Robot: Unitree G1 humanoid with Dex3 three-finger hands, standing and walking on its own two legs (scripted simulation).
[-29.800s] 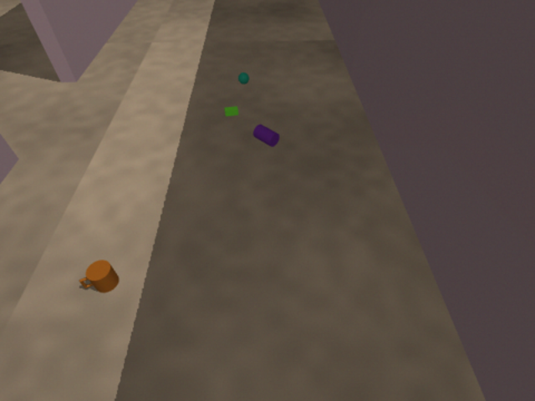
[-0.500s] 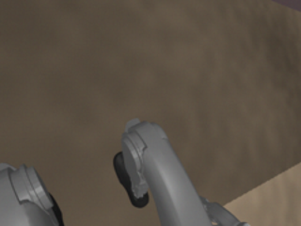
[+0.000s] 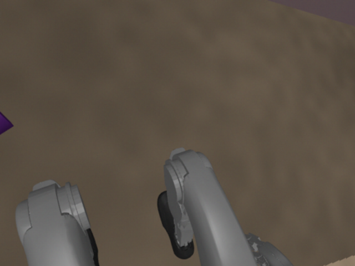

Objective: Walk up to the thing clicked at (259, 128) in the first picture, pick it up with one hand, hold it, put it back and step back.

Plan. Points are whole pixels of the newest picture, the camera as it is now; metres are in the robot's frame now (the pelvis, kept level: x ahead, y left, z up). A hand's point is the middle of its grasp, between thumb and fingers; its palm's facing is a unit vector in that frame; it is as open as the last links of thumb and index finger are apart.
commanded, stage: withdraw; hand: left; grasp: from above
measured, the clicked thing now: out of the picture +0.45 +0.38 -0.28
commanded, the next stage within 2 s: home in 0.52 s
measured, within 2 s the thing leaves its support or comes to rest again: neither
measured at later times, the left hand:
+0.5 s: hand out of the picture +0.43 +0.37 -0.10, palm faces -0.39 -0.09 -0.92, open 13.8 cm
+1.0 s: hand out of the picture +0.37 +0.38 -0.04, palm faces -0.28 -0.40 -0.88, open 10.5 cm
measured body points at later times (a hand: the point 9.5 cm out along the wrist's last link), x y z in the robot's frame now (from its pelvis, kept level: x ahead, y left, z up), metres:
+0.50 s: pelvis -0.02 -0.01 +0.03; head +0.20 +0.10 +0.40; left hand +0.45 +0.37 -0.05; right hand +0.11 -0.27 -0.06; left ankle +0.07 +0.13 -0.29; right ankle +0.11 -0.13 -0.29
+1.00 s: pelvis +0.00 +0.00 +0.07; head +0.21 +0.09 +0.46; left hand +0.38 +0.40 +0.01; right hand +0.11 -0.26 -0.04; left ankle +0.07 +0.13 -0.29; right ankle +0.11 -0.13 -0.29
